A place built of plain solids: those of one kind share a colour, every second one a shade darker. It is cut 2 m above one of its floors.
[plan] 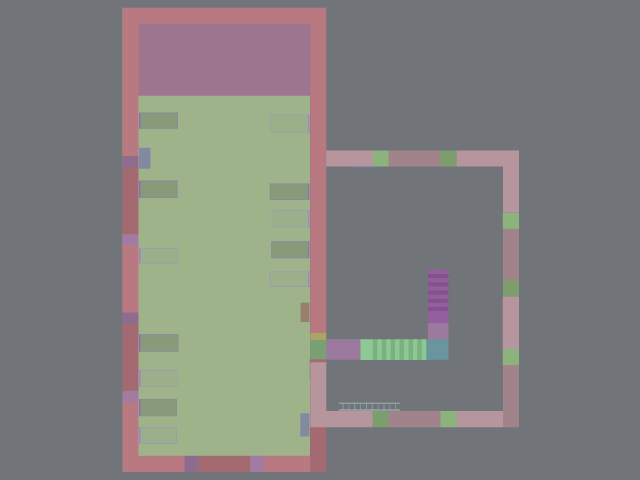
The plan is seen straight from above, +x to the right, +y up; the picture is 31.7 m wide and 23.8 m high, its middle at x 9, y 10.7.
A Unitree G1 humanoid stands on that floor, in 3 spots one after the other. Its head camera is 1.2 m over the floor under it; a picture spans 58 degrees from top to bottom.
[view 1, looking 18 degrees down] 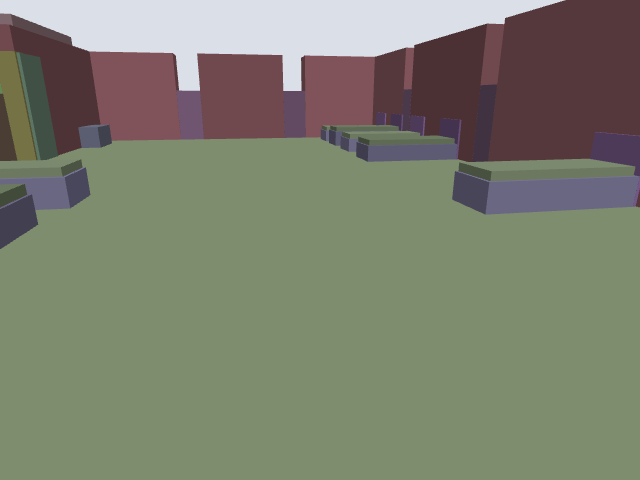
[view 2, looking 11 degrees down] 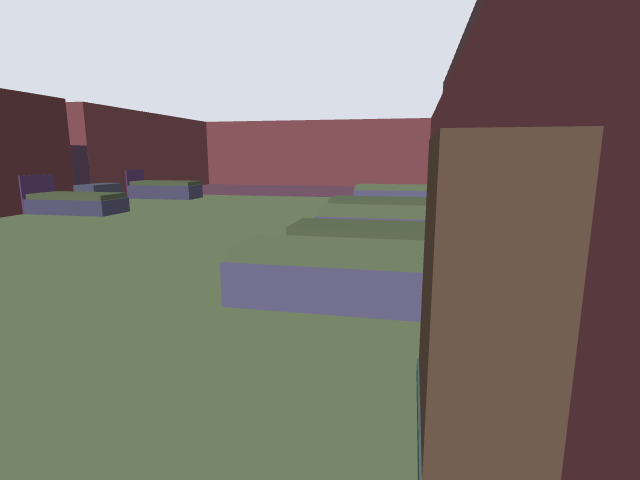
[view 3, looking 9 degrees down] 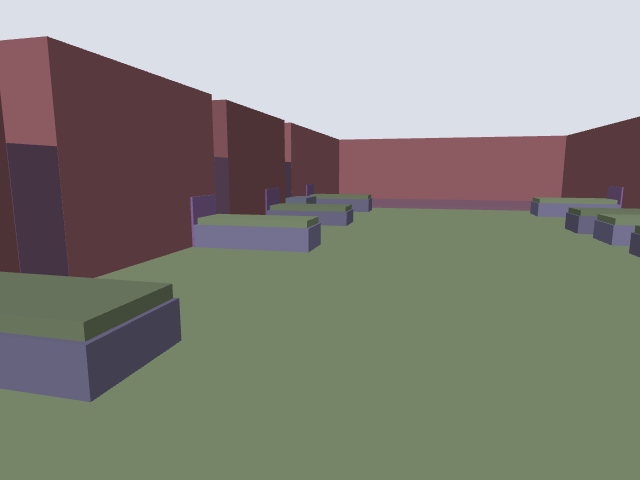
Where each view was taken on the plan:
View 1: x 4.60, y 14.45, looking -101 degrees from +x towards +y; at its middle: floor_dorter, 3.88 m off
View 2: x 7.97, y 5.29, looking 102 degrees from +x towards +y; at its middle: bed_pallet_dorter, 3.81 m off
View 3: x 3.67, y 3.40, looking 104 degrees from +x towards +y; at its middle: bed_frame_dorter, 7.14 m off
